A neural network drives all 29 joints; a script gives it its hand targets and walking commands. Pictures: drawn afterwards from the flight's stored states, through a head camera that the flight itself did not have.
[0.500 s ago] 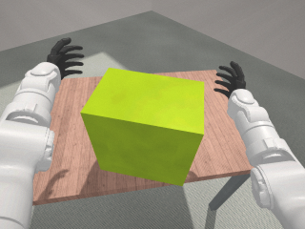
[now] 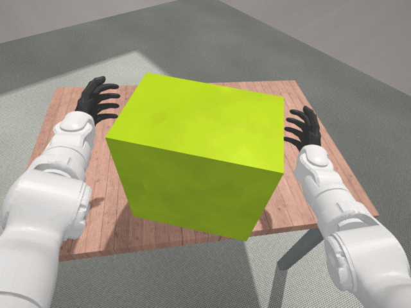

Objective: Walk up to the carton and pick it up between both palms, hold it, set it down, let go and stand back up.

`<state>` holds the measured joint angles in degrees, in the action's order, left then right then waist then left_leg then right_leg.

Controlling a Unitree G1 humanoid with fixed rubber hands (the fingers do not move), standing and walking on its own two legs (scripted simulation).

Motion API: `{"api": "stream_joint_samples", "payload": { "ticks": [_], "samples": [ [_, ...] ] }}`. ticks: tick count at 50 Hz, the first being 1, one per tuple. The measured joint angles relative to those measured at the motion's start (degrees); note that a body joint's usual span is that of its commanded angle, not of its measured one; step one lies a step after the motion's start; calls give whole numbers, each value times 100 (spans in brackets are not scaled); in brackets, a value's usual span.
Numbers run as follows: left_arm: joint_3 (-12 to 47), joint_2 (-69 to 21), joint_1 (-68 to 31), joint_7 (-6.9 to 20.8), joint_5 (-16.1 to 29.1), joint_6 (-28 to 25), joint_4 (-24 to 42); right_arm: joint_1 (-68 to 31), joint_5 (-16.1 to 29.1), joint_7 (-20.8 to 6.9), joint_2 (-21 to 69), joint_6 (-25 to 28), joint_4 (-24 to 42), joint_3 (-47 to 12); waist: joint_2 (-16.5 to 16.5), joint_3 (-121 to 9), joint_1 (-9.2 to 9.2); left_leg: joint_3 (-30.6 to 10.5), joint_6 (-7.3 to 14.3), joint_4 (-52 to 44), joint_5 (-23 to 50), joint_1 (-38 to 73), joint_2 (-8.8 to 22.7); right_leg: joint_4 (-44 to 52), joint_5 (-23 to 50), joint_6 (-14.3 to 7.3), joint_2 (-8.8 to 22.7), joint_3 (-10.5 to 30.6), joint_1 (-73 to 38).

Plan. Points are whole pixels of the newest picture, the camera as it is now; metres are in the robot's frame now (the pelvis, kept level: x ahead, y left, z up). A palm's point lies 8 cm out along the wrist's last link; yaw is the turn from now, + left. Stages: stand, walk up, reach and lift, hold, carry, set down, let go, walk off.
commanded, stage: reach and lift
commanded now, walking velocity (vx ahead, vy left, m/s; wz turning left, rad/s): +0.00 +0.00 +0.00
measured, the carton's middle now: (200, 163) +0.41 -0.06 +0.02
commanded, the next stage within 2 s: none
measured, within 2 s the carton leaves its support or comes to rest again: neither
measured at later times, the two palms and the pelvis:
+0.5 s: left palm (103, 123) +0.48 +0.13 +0.11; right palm (294, 150) +0.36 -0.25 +0.08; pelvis -0.01 +0.00 -0.01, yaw +0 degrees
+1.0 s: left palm (104, 123) +0.48 +0.12 +0.11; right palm (294, 150) +0.36 -0.25 +0.08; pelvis -0.01 +0.00 -0.01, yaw -1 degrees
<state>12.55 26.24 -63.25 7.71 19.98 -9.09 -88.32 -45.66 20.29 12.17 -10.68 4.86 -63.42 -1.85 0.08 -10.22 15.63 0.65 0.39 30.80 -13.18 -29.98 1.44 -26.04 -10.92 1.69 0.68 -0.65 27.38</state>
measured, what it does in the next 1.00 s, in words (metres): stands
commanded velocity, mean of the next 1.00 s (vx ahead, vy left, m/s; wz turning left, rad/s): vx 0.00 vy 0.00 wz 0.00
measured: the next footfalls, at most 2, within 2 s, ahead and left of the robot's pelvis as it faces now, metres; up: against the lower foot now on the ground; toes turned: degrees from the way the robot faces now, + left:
none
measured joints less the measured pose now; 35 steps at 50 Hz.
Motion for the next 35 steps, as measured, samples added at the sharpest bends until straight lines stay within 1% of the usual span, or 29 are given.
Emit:
{"api": "stream_joint_samples", "payload": {
  "ticks": [2,6,13,20,24,28,35],
  "samples": [
    [59,-32,-35,-16,18,-70,-109,-42,8,-13,13,98,-159,15,19,-27,-13,-8,2,65,-13,-126,-4,-60,-13,5,4,-6,120],
    [99,-107,-16,-49,19,-192,-124,-49,34,-19,51,286,-301,18,69,-89,-67,-18,1,169,-27,-361,-2,-141,-18,17,3,-12,341],
    [0,-327,78,-94,-127,-225,112,-29,5,29,171,471,-326,84,127,-128,-165,-22,-2,262,-39,-532,18,-178,2,25,-17,-12,490],
    [-38,-467,-66,-166,-174,-204,-65,-143,-172,190,338,377,-345,231,70,-195,-110,-2,14,273,-33,-566,1,-272,-29,30,1,9,568],
    [-98,-447,-82,-217,-279,-181,-96,-178,-237,254,388,402,-378,284,41,-222,-90,-1,0,292,-38,-586,18,-272,-24,20,-15,11,582],
    [-148,-458,-118,-226,-342,-143,-94,-224,-185,332,408,431,-448,291,14,-180,-104,-5,-5,305,-44,-569,38,-240,-2,12,-36,9,546],
    [-203,-488,-51,-245,-452,-113,53,-214,-85,383,399,465,-476,255,33,-221,-140,-14,-16,303,-35,-603,57,-189,32,5,-56,0,557]
  ]
}}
